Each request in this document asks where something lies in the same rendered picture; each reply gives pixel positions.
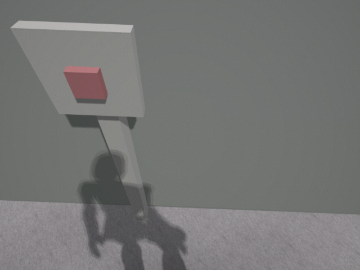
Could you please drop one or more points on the button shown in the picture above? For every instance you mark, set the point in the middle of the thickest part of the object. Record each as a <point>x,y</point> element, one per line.
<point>86,82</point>

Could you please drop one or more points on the panel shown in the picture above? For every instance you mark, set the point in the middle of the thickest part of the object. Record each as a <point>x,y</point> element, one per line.
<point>52,46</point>

